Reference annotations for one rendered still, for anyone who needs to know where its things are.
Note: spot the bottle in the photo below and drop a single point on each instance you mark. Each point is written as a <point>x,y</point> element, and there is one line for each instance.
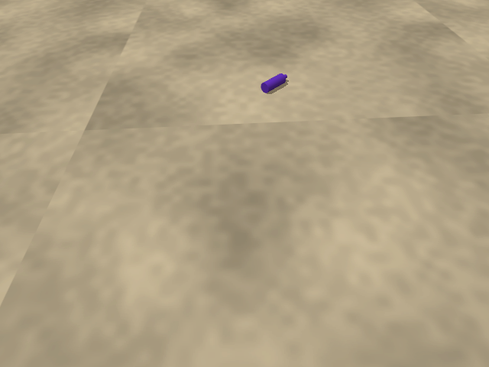
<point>273,83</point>

